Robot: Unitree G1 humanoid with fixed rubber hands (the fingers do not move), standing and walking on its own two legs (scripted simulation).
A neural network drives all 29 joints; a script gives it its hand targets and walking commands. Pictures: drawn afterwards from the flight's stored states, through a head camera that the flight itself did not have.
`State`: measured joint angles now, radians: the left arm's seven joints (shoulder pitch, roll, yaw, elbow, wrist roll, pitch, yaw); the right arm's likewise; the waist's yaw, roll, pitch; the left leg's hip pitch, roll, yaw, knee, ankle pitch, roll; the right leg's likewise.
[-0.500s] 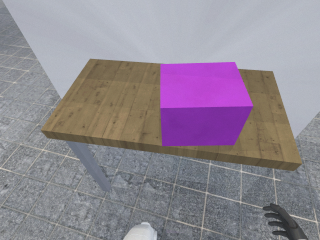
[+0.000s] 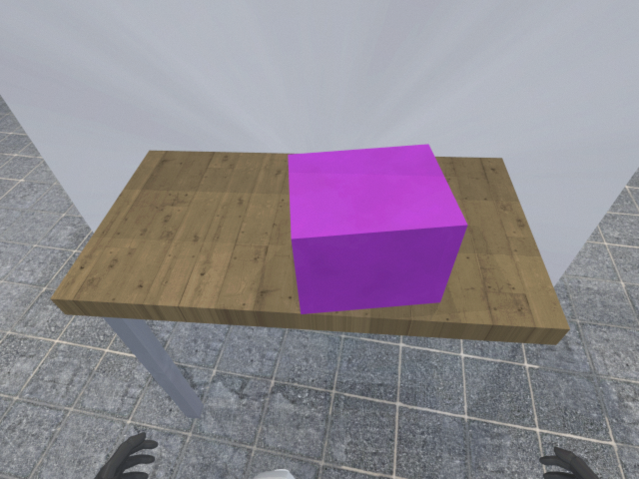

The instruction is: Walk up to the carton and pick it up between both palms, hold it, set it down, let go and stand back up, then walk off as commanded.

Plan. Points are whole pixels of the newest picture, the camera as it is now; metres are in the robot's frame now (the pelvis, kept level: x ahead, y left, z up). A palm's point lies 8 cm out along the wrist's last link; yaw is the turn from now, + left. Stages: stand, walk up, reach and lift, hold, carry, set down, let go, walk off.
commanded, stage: walk up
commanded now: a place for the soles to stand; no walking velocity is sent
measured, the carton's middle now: (364, 229) +0.48 -0.03 +0.03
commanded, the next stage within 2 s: reach and lift in 0.68 s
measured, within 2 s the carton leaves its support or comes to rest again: neither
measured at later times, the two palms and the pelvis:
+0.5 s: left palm (112, 478) +0.14 +0.29 -0.06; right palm out of the picture +0.14 -0.30 -0.08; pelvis +0.01 -0.01 +0.00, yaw +0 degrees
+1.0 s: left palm (160, 413) +0.21 +0.25 -0.05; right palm (600, 464) +0.17 -0.29 -0.05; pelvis +0.02 -0.01 +0.01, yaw +0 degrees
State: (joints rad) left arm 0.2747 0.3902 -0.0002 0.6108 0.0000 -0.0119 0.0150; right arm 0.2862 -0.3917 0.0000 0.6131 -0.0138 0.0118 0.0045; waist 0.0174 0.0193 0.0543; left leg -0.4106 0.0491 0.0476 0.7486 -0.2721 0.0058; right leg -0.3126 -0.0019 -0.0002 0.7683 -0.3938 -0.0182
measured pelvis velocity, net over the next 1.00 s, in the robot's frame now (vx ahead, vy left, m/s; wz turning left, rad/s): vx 0.02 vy -0.01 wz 0.01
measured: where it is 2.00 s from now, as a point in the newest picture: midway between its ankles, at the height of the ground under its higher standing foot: outside the picture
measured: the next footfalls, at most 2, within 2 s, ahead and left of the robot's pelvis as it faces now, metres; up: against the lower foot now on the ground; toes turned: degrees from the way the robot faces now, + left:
none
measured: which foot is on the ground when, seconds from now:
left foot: down 0.00-1.00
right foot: down 0.00-1.00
